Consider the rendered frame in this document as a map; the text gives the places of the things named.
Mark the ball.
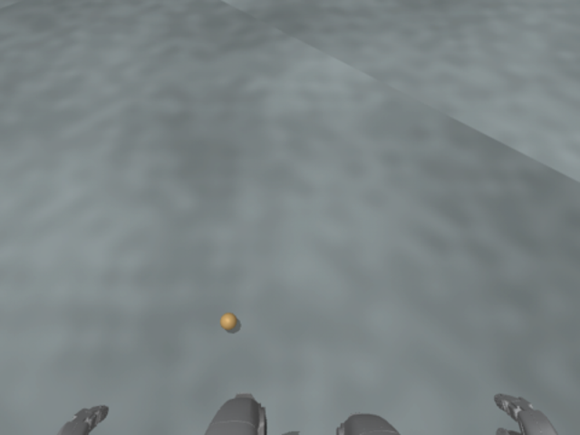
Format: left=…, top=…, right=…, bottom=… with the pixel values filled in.
left=220, top=313, right=237, bottom=330

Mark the right robot hand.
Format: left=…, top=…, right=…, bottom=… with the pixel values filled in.
left=494, top=394, right=558, bottom=435

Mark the left robot hand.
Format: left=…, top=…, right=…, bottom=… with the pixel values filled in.
left=57, top=405, right=109, bottom=435

